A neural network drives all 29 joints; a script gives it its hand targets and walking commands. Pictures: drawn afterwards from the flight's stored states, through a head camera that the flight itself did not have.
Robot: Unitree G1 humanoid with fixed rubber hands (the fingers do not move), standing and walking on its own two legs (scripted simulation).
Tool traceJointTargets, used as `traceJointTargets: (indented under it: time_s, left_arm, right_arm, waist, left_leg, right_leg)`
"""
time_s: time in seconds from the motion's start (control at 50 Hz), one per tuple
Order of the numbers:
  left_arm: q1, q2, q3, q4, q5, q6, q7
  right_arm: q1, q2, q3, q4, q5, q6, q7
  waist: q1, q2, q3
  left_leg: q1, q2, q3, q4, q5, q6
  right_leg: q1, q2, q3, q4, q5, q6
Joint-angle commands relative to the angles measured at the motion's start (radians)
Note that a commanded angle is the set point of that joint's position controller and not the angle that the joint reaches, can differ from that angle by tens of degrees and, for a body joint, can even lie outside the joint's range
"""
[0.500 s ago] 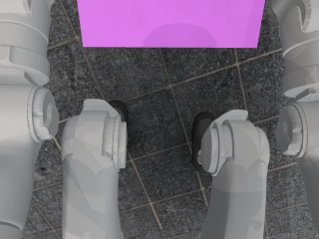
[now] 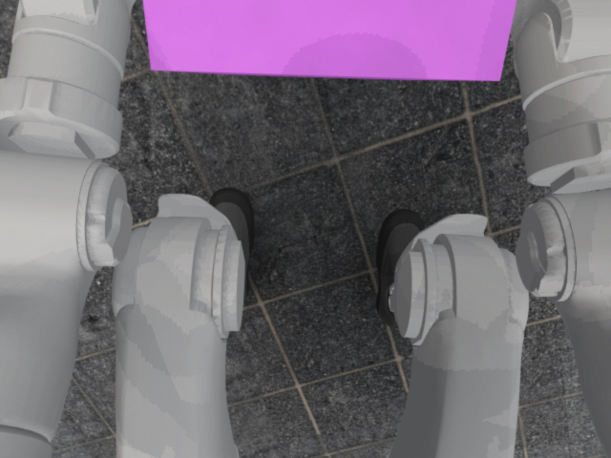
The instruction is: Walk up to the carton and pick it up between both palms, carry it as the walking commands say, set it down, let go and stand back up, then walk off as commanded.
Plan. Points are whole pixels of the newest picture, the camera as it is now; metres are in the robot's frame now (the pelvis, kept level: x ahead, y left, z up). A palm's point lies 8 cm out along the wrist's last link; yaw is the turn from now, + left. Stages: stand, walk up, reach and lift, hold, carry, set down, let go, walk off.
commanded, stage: reach and lift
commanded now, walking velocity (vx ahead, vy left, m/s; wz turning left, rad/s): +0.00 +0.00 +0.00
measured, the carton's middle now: out of the picture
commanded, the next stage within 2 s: none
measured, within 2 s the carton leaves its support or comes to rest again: leaves its support in 1.08 s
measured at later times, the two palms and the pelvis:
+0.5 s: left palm out of the picture +0.55 +0.24 -0.17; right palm out of the picture +0.58 -0.10 -0.17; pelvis +0.00 -0.01 -0.01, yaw +1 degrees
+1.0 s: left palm out of the picture +0.55 +0.23 -0.17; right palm out of the picture +0.58 -0.10 -0.17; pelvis +0.00 -0.01 +0.00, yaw +1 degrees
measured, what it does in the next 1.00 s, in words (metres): stands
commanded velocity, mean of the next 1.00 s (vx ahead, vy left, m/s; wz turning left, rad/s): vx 0.00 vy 0.00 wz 0.00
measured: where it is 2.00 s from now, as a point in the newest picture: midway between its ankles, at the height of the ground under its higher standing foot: (315, 277)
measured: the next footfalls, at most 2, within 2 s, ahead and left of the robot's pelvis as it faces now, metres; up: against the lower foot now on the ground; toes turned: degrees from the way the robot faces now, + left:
none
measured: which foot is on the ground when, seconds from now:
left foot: down 0.00-1.00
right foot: down 0.00-1.00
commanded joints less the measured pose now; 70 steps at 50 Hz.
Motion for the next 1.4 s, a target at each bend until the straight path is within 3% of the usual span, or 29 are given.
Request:
traceJointTargets:
  time_s: [0.0,0.04,0.1,0.16,0.24,0.26,0.32,0.34,0.44,0.48,0.54,0.56,0.58,0.6,0.64,0.66,0.74,0.76,0.78,0.86,0.9,0.92,1.02,1.08,1.1,1.2,1.24,1.32,1.38]
  left_arm:
    - [-0.334,0.093,0.078,0.236,0.084,-0.021,-0.056]
    - [-0.346,-0.032,0.069,0.191,0.123,-0.024,-0.093]
    - [-0.461,-0.376,0.016,0.046,0.079,-0.033,-0.17]
    - [-0.608,-0.482,-0.073,-0.16,0.057,-0.055,-0.215]
    - [-0.582,-0.651,-0.093,-0.061,0.072,0.015,-0.3]
    - [-0.483,-0.775,-0.126,-0.065,0.098,0.033,-0.316]
    - [-0.492,-0.828,-0.17,-0.079,0.079,0.061,-0.342]
    - [-0.527,-0.817,-0.154,-0.131,0.08,0.062,-0.354]
    - [-0.49,-0.85,-0.123,-0.079,0.099,0.104,-0.392]
    - [-0.562,-0.871,-0.144,-0.168,0.07,0.087,-0.396]
    - [-0.534,-0.927,-0.165,-0.123,0.062,0.1,-0.396]
    - [-0.544,-0.882,-0.173,-0.182,0.053,0.091,-0.392]
    - [-0.53,-0.909,-0.187,-0.158,0.037,0.101,-0.395]
    - [-0.48,-0.916,-0.19,-0.152,0.056,0.104,-0.388]
    - [-0.437,-0.943,-0.165,-0.133,0.077,0.103,-0.379]
    - [-0.476,-0.926,-0.17,-0.188,0.067,0.091,-0.38]
    - [-0.451,-0.942,-0.177,-0.192,0.058,0.085,-0.366]
    - [-0.444,-0.973,-0.198,-0.183,0.05,0.09,-0.362]
    - [-0.477,-0.986,-0.211,-0.206,0.052,0.096,-0.359]
    - [-0.636,-0.96,-0.271,-0.379,-0.018,0.098,-0.343]
    - [-0.645,-0.955,-0.243,-0.36,0.011,0.104,-0.339]
    - [-0.729,-0.91,-0.254,-0.446,-0.013,0.105,-0.336]
    - [-0.8,-0.966,-0.241,-0.461,-0.02,0.146,-0.346]
    - [-0.832,-0.921,-0.199,-0.489,0.014,0.159,-0.331]
    - [-0.837,-0.943,-0.245,-0.554,-0.03,0.156,-0.326]
    - [-0.783,-1.009,-0.188,-0.382,0.04,0.186,-0.334]
    - [-0.763,-1.022,-0.165,-0.377,0.061,0.183,-0.327]
    - [-0.743,-1.093,-0.196,-0.343,0.039,0.196,-0.343]
    - [-0.751,-1.114,-0.258,-0.443,0.003,0.202,-0.342]
  right_arm:
    - [-0.45,-0.007,0.002,0.158,-0.079,-0.001,0.054]
    - [-0.398,0.173,0.01,0.252,-0.118,0.005,0.086]
    - [-0.53,0.396,0.02,0.061,-0.151,-0.032,0.13]
    - [-0.527,0.628,0.029,0.019,-0.153,-0.04,0.172]
    - [-0.618,0.864,0.111,0.013,-0.142,0.014,0.247]
    - [-0.603,0.839,0.111,-0.046,-0.128,0.006,0.262]
    - [-0.603,0.839,0.085,-0.056,-0.131,0.017,0.279]
    - [-0.597,0.864,0.07,-0.013,-0.135,0.047,0.293]
    - [-0.583,0.912,0.05,0.023,-0.178,0.085,0.328]
    - [-0.598,0.993,0.08,0.005,-0.16,0.092,0.335]
    - [-0.588,0.956,0.037,0.001,-0.189,0.087,0.339]
    - [-0.581,0.995,0.073,-0.028,-0.17,0.09,0.336]
    - [-0.534,0.999,0.046,-0.002,-0.196,0.09,0.341]
    - [-0.572,0.973,0.062,-0.047,-0.163,0.082,0.342]
    - [-0.565,1.001,0.06,-0.028,-0.171,0.079,0.342]
    - [-0.531,1.005,0.085,-0.029,-0.155,0.085,0.337]
    - [-0.553,0.997,0.087,-0.099,-0.16,0.069,0.325]
    - [-0.58,0.976,0.089,-0.149,-0.165,0.06,0.315]
    - [-0.538,1.0,0.102,-0.146,-0.153,0.06,0.313]
    - [-0.601,1.067,0.211,-0.265,-0.112,0.081,0.298]
    - [-0.686,1.065,0.212,-0.248,-0.078,0.109,0.285]
    - [-0.699,1.106,0.245,-0.282,-0.072,0.115,0.286]
    - [-0.851,1.121,0.277,-0.423,-0.023,0.128,0.262]
    - [-0.947,1.048,0.217,-0.423,-0.026,0.14,0.256]
    - [-0.984,0.975,0.205,-0.515,-0.016,0.123,0.243]
    - [-0.852,0.93,0.047,-0.277,-0.141,0.14,0.289]
    - [-0.908,0.913,0.038,-0.305,-0.14,0.131,0.303]
    - [-0.8,0.982,0.048,-0.265,-0.2,0.153,0.33]
    - [-0.793,1.035,0.118,-0.315,-0.163,0.177,0.334]
  waist:
    - [0.087,-0.004,-1.185]
    - [0.104,-0.035,-1.173]
    - [-0.004,-0.04,-1.439]
    - [-0.003,-0.054,-1.525]
    - [0.042,-0.107,-1.409]
    - [0.096,0.011,-1.359]
    - [0.021,0.02,-1.357]
    - [0.092,0.044,-1.353]
    - [0.089,-0.012,-1.195]
    - [0.11,-0.075,-1.252]
    - [0.034,-0.018,-1.263]
    - [0.053,-0.095,-1.268]
    - [-0.001,-0.092,-1.254]
    - [0.084,0.029,-1.243]
    - [0.05,0.028,-1.242]
    - [0.089,0.007,-1.285]
    - [0.062,0.014,-1.329]
    - [0.005,-0.01,-1.372]
    - [0.07,0.058,-1.437]
    - [0.042,-0.028,-1.805]
    - [0.122,0.028,-1.805]
    - [0.094,-0.078,-1.908]
    - [0.159,-0.024,-2.09]
    - [0.131,0.023,-2.106]
    - [0.071,0.05,-2.131]
    - [-0.007,0.14,-1.814]
    - [0.036,0.161,-1.798]
    - [-0.05,0.08,-1.878]
    - [-0.037,0.087,-2.107]
  left_leg:
    - [0.545,0.017,0.178,-0.192,0.143,0.031]
    - [0.526,-0.009,0.176,-0.22,0.158,0.026]
    - [0.659,-0.044,0.191,-0.147,0.376,0.013]
    - [0.656,-0.051,0.177,-0.132,0.471,0.005]
    - [0.505,-0.059,0.18,-0.12,0.351,0.039]
    - [0.569,-0.062,0.193,-0.125,0.417,0.034]
    - [0.616,-0.044,0.177,-0.126,0.39,0.031]
    - [0.636,-0.055,0.193,-0.144,0.362,0.028]
    - [0.511,-0.042,0.203,-0.144,0.21,0.042]
    - [0.464,-0.048,0.208,-0.132,0.245,0.042]
    - [0.548,-0.051,0.175,-0.146,0.258,0.039]
    - [0.524,-0.057,0.197,-0.142,0.274,0.039]
    - [0.52,-0.064,0.168,-0.155,0.302,0.036]
    - [0.568,-0.063,0.186,-0.152,0.322,0.034]
    - [0.588,-0.066,0.187,-0.155,0.346,0.03]
    - [0.644,-0.065,0.177,-0.115,0.416,0.039]
    - [0.669,-0.065,0.17,-0.13,0.475,0.033]
    - [0.717,-0.072,0.16,-0.109,0.496,0.039]
    - [0.753,-0.072,0.147,-0.136,0.511,0.027]
    - [0.747,-0.078,0.204,-0.103,0.52,0.016]
    - [0.747,-0.09,0.227,-0.12,0.478,0.03]
    - [0.743,-0.084,0.22,-0.139,0.439,0.032]
    - [0.759,-0.087,0.259,-0.148,0.435,0.03]
    - [0.857,-0.085,0.235,-0.182,0.422,0.041]
    - [0.958,-0.094,0.225,-0.177,0.493,0.033]
    - [0.879,-0.087,0.198,-0.261,0.32,0.022]
    - [0.911,-0.09,0.187,-0.279,0.302,0.03]
    - [0.946,-0.097,0.181,-0.283,0.356,0.006]
    - [1.064,-0.111,0.202,-0.264,0.47,0.009]
  right_leg:
    - [0.482,-0.03,-0.14,-0.199,0.095,-0.061]
    - [0.501,-0.019,-0.146,-0.196,0.12,-0.058]
    - [0.649,0.003,-0.14,-0.201,0.345,-0.044]
    - [0.626,0.018,-0.161,-0.145,0.459,-0.063]
    - [0.601,0.022,-0.148,-0.144,0.351,-0.061]
    - [0.548,0.041,-0.127,-0.153,0.391,-0.064]
    - [0.508,0.036,-0.164,-0.142,0.361,-0.065]
    - [0.54,0.029,-0.155,-0.147,0.324,-0.078]
    - [0.44,0.022,-0.154,-0.153,0.158,-0.085]
    - [0.474,0.024,-0.161,-0.137,0.216,-0.09]
    - [0.393,0.024,-0.194,-0.122,0.207,-0.097]
    - [0.445,0.029,-0.183,-0.151,0.223,-0.085]
    - [0.409,0.03,-0.201,-0.147,0.239,-0.098]
    - [0.35,0.026,-0.178,-0.131,0.236,-0.102]
    - [0.339,0.029,-0.185,-0.143,0.258,-0.096]
    - [0.361,0.024,-0.172,-0.127,0.285,-0.089]
    - [0.325,0.036,-0.177,-0.149,0.329,-0.087]
    - [0.319,0.043,-0.198,-0.152,0.322,-0.078]
    - [0.37,0.041,-0.185,-0.125,0.358,-0.092]
    - [0.641,0.038,-0.192,-0.145,0.456,-0.088]
    - [0.634,0.044,-0.175,-0.146,0.401,-0.074]
    - [0.796,0.046,-0.19,-0.153,0.429,-0.07]
    - [0.907,0.035,-0.165,-0.192,0.456,-0.074]
    - [0.817,0.038,-0.195,-0.208,0.392,-0.078]
    - [0.76,0.058,-0.206,-0.211,0.415,-0.073]
    - [0.552,0.042,-0.223,-0.255,0.215,-0.117]
    - [0.486,0.04,-0.22,-0.256,0.179,-0.108]
    - [0.543,0.045,-0.244,-0.286,0.236,-0.109]
    - [0.675,0.049,-0.235,-0.28,0.334,-0.109]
